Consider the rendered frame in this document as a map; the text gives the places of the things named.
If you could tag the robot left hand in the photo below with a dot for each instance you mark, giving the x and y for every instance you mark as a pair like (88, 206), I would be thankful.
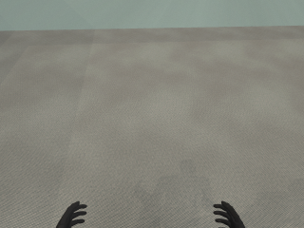
(67, 221)

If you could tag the robot right hand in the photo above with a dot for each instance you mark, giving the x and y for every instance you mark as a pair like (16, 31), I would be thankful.
(233, 220)

